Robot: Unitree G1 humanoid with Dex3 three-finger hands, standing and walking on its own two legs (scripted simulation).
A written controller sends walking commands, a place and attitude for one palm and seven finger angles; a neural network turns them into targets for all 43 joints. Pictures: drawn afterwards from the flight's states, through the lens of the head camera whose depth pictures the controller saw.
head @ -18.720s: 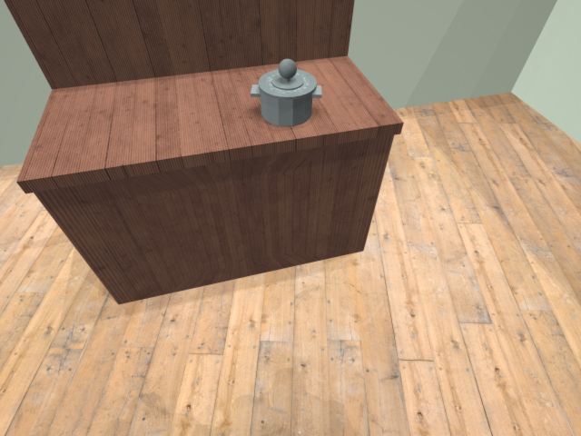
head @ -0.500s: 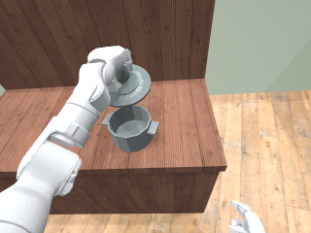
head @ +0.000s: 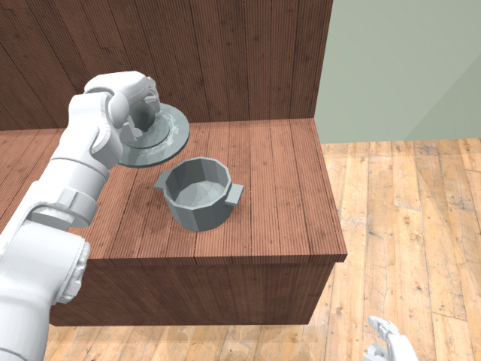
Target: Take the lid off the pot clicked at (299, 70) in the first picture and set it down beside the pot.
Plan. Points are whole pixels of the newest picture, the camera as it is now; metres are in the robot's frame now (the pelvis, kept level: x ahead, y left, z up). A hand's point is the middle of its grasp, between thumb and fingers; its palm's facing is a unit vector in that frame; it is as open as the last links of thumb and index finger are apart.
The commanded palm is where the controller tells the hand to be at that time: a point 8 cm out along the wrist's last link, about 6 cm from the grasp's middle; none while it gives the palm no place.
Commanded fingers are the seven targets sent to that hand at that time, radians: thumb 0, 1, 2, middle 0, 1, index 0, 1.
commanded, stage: move the lid sideways beside the pot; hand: left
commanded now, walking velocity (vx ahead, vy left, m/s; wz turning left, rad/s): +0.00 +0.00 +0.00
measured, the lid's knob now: (140, 115) +0.48 +0.19 +0.17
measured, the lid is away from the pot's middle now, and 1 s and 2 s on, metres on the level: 0.07 0.20 0.22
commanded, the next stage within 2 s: lower the lid onto the table in 1.42 s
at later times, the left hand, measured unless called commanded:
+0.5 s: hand (91, 129) +0.44 +0.25 +0.18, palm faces -0.27 -0.02 -0.96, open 8.3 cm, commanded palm +0.43 +0.25 +0.26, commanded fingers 0.00 0.63 1.06 -1.00 -1.08 -0.72 -0.96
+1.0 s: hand (58, 128) +0.44 +0.31 +0.18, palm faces -0.28 -0.05 -0.96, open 8.3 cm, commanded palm +0.43 +0.31 +0.26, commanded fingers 0.00 0.63 1.06 -1.00 -1.08 -0.72 -0.96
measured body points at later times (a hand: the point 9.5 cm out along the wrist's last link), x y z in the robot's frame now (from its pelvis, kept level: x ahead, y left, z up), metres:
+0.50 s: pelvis +0.00 +0.02 +0.00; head +0.03 -0.01 +0.45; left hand +0.45 +0.25 +0.23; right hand +0.15 -0.23 -0.12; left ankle -0.01 +0.08 -0.74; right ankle +0.02 -0.12 -0.74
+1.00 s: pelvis +0.00 +0.02 +0.00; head +0.04 +0.01 +0.45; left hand +0.45 +0.31 +0.24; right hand +0.13 -0.24 -0.12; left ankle -0.01 +0.08 -0.74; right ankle +0.02 -0.12 -0.74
